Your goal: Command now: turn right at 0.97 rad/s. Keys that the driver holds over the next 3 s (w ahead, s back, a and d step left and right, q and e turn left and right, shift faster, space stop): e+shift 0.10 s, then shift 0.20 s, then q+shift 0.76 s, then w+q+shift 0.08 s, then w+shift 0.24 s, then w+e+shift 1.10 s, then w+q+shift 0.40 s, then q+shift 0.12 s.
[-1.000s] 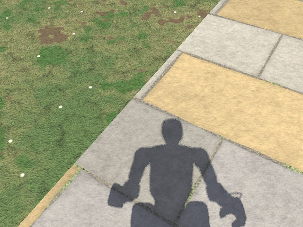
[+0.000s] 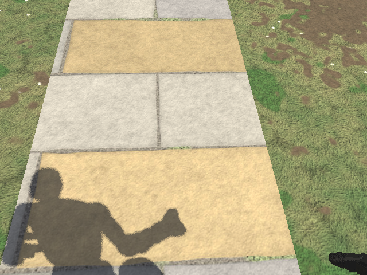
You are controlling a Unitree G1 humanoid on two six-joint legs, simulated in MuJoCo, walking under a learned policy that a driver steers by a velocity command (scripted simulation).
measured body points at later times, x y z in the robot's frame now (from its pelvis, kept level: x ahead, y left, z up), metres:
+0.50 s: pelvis +0.01 -0.04 +0.00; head +0.03 -0.07 +0.45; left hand +0.25 +0.15 -0.07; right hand +0.02 -0.35 -0.13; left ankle +0.01 +0.11 -0.66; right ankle -0.02 -0.14 -0.74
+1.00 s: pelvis +0.02 +0.01 +0.00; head +0.07 +0.05 +0.45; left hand +0.14 +0.33 -0.10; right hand +0.23 -0.25 -0.07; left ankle +0.01 +0.09 -0.74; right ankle +0.05 -0.16 -0.65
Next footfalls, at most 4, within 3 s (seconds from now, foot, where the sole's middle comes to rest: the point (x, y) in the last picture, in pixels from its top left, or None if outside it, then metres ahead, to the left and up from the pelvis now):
0.32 right None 0.02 -0.15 -0.77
0.82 left None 0.05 0.09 -0.77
1.34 right None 0.21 -0.07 -0.77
1.70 left None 0.37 0.29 -0.77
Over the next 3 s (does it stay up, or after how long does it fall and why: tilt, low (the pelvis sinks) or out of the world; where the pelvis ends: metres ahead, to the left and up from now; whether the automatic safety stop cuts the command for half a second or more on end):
stays up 1.42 0.08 -0.02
